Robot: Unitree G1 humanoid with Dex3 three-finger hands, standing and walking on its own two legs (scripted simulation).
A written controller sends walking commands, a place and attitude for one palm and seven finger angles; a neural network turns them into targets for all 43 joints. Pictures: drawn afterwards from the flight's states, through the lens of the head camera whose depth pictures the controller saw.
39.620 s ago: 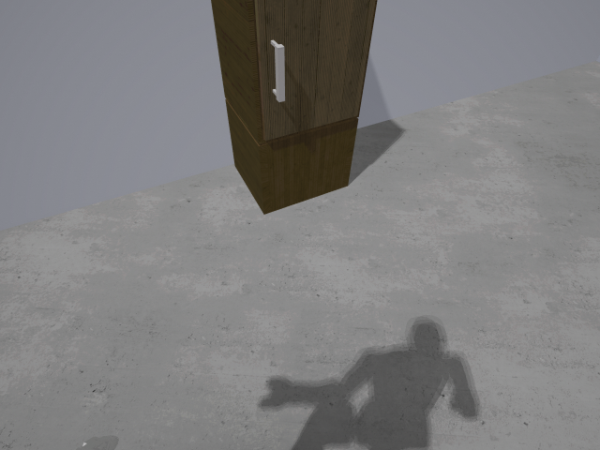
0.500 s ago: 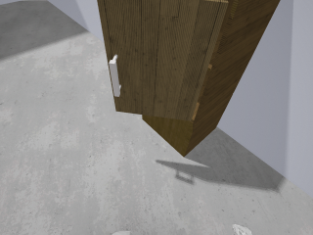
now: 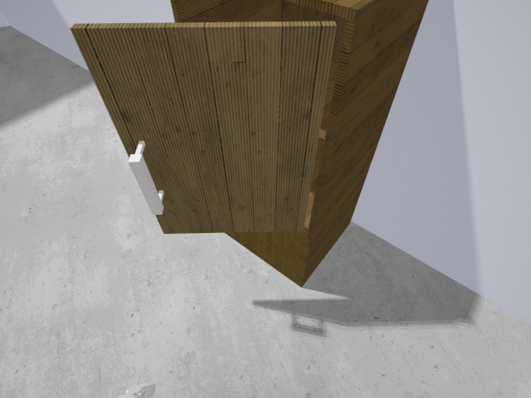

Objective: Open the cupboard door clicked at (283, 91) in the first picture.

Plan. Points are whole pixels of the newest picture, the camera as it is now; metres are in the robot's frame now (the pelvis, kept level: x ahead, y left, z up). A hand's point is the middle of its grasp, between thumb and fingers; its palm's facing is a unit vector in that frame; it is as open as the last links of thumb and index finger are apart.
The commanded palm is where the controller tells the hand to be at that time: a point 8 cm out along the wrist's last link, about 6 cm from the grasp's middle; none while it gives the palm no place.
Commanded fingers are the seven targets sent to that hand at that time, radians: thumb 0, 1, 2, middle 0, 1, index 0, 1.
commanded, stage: come to a stop and stand still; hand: left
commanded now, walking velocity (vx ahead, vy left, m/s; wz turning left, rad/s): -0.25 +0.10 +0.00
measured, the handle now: (149, 179) +0.57 +0.27 -0.07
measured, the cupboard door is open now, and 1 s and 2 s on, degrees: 40 40 40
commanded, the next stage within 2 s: look again from close up in 1.44 s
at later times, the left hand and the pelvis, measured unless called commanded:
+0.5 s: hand out of the picture -0.01 +0.22 -0.16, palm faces +0.01 -0.96 -0.29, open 7.4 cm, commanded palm none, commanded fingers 0.00 0.90 0.90 -0.20 -0.30 -0.20 -0.30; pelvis -0.02 +0.02 +0.00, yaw -1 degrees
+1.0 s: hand out of the picture +0.01 +0.16 -0.16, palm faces -0.01 -0.97 -0.25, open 7.3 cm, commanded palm none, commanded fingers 0.00 0.90 0.90 -0.20 -0.30 -0.20 -0.30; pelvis -0.02 -0.02 +0.01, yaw +0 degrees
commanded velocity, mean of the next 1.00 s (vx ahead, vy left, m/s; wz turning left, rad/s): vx -0.01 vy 0.01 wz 0.00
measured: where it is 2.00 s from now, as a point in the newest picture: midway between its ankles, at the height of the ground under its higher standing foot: outside the picture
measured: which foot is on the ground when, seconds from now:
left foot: down 0.00-1.00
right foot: down 0.00-1.00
